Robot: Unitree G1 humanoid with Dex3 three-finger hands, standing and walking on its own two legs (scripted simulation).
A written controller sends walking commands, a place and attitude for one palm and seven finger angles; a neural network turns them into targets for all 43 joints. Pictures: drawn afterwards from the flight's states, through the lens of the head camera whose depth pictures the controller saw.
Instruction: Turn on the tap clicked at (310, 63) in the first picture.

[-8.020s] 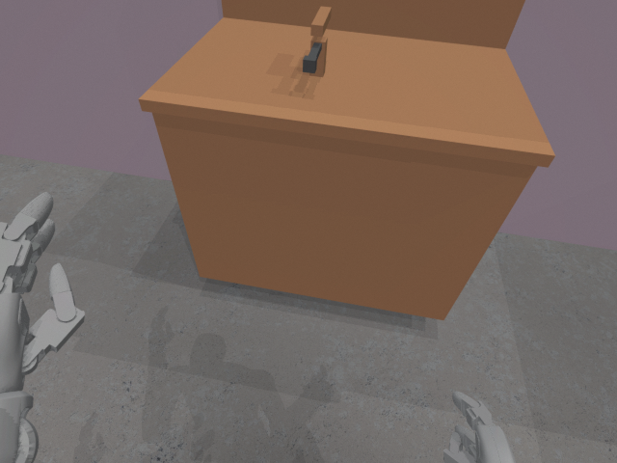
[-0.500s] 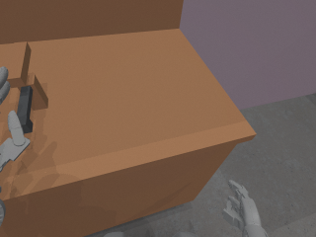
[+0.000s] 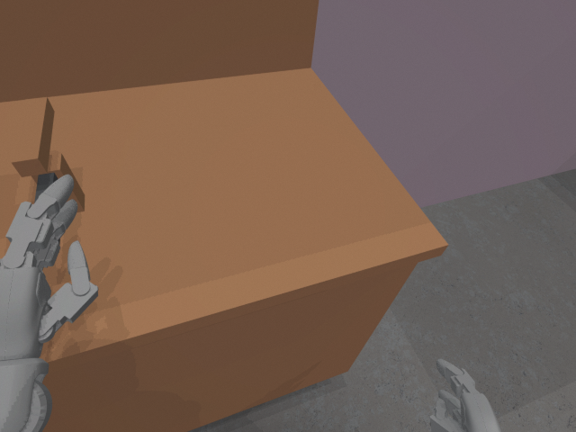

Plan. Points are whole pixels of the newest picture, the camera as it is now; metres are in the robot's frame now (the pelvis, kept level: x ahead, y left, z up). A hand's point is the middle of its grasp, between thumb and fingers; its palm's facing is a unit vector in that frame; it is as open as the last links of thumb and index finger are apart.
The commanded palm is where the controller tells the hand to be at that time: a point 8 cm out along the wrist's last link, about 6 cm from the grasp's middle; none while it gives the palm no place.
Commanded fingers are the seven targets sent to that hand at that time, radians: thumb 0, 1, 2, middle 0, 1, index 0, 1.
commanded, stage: come to a stop and stand still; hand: left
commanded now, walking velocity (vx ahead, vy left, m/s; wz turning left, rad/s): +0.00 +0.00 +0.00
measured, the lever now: (41, 240) +0.29 +0.32 +0.12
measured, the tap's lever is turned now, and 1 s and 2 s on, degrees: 0 0 0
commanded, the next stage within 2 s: look again from close up in 0.74 s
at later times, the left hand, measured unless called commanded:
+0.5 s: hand (23, 246) +0.25 +0.30 +0.16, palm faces +0.39 -0.85 -0.35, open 7.4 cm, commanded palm +0.19 +0.33 +0.18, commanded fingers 0.00 0.90 0.90 -0.20 -0.30 -0.20 -0.30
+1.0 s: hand (23, 252) +0.24 +0.30 +0.17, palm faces +0.40 -0.84 -0.37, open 7.4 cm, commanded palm +0.19 +0.33 +0.18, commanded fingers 0.00 0.90 0.90 -0.20 -0.30 -0.20 -0.30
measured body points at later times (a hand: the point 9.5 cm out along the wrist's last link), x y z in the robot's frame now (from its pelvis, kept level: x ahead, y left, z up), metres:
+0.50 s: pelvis +0.04 +0.05 +0.00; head +0.07 +0.08 +0.45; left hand +0.23 +0.35 +0.18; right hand +0.24 -0.14 -0.07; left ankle +0.04 +0.11 -0.74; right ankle +0.03 -0.08 -0.74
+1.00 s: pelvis +0.04 +0.04 +0.00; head +0.06 +0.07 +0.45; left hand +0.22 +0.34 +0.19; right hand +0.22 -0.18 -0.07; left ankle +0.04 +0.11 -0.74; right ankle +0.03 -0.08 -0.74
